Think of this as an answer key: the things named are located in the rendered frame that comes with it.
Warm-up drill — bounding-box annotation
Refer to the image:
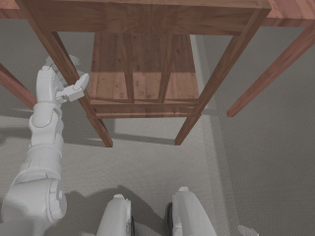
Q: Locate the left robot hand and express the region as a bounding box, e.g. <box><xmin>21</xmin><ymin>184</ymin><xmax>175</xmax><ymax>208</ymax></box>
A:
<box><xmin>35</xmin><ymin>54</ymin><xmax>90</xmax><ymax>108</ymax></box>

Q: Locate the table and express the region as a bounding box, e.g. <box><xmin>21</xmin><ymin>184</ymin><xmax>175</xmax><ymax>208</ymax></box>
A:
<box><xmin>0</xmin><ymin>0</ymin><xmax>315</xmax><ymax>117</ymax></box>

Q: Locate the robot left forearm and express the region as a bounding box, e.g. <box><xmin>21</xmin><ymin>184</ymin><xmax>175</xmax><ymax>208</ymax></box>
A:
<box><xmin>1</xmin><ymin>101</ymin><xmax>64</xmax><ymax>223</ymax></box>

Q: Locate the right robot hand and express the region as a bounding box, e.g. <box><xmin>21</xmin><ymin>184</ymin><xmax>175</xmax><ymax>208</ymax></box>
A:
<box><xmin>237</xmin><ymin>225</ymin><xmax>259</xmax><ymax>236</ymax></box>

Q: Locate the left robot upper arm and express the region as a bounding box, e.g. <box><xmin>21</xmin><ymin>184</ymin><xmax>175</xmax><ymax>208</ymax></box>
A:
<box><xmin>0</xmin><ymin>177</ymin><xmax>67</xmax><ymax>236</ymax></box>

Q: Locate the robot left shin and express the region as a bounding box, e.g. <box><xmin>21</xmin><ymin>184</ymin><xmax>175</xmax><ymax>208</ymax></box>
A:
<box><xmin>113</xmin><ymin>194</ymin><xmax>131</xmax><ymax>236</ymax></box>

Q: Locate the right robot thigh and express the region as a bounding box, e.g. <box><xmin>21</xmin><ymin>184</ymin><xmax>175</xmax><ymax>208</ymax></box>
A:
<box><xmin>172</xmin><ymin>191</ymin><xmax>217</xmax><ymax>236</ymax></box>

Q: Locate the chair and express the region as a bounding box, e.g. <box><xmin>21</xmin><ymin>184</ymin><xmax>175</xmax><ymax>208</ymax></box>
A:
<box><xmin>15</xmin><ymin>0</ymin><xmax>273</xmax><ymax>148</ymax></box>

